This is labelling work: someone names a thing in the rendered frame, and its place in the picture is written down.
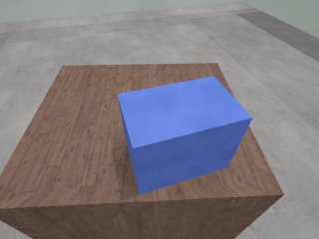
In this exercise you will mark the pedestal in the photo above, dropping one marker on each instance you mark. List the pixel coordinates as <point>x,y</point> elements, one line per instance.
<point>71,177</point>

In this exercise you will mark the carton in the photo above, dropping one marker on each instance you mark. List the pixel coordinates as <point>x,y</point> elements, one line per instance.
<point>180,131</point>

